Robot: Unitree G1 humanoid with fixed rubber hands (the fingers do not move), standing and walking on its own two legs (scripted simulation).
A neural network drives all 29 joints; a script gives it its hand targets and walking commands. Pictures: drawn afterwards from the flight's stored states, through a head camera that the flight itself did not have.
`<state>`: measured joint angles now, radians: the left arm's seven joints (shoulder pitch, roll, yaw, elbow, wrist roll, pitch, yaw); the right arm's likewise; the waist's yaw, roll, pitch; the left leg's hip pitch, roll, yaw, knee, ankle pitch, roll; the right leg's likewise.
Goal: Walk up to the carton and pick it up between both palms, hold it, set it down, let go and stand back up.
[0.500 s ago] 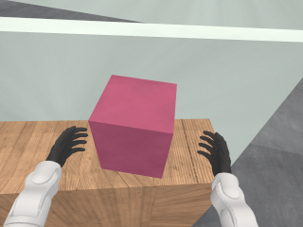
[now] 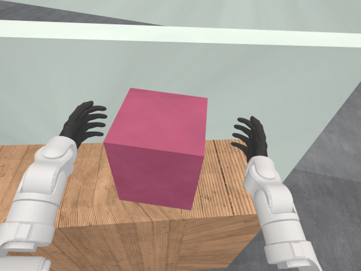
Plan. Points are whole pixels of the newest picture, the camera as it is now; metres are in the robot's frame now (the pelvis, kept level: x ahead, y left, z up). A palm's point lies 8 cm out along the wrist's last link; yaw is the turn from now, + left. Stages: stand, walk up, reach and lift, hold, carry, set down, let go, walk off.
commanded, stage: reach and lift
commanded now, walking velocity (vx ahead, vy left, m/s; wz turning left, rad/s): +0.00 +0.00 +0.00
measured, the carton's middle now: (161, 150) +0.42 +0.04 +0.00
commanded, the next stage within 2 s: none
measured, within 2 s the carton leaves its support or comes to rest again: neither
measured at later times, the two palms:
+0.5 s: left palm (86, 98) +0.43 +0.20 +0.17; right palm (256, 123) +0.38 -0.17 +0.16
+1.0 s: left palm (91, 113) +0.44 +0.21 +0.12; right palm (252, 139) +0.39 -0.18 +0.10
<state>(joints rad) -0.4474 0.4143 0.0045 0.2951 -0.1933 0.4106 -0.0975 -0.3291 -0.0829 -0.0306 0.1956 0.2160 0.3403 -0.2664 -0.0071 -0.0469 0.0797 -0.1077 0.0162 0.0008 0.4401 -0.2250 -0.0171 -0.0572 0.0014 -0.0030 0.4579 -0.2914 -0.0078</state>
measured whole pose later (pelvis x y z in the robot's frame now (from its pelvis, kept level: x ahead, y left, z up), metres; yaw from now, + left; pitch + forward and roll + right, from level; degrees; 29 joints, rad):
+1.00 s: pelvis +0.00 +0.01 +0.00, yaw +0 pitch +6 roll +0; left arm -0.91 0.40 0.00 1.20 -0.19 -0.03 -0.09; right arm -0.78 -0.10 -0.05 0.99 0.23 0.05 -0.25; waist -0.10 -0.05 -0.09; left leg -0.37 0.02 0.00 0.45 -0.19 -0.02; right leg -0.31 0.00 0.00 0.46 -0.25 -0.01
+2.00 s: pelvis +0.00 +0.02 -0.01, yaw -1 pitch +19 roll -2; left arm -0.92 0.20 0.09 1.37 -0.06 -0.36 -0.03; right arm -0.79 -0.01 -0.18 1.22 0.02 -0.33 -0.15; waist -0.10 -0.03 -0.22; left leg -0.66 0.02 0.00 0.51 -0.19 -0.01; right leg -0.58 0.00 0.00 0.46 -0.22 0.02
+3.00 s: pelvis -0.02 +0.02 -0.01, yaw +0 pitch +12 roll -2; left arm -0.94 0.12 0.33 1.40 0.16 -0.37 -0.02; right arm -0.71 0.12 -0.64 1.05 -0.42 -0.33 -0.14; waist -0.09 -0.03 -0.09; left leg -0.53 0.02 0.00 0.51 -0.19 0.00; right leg -0.45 0.00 0.00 0.46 -0.22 0.02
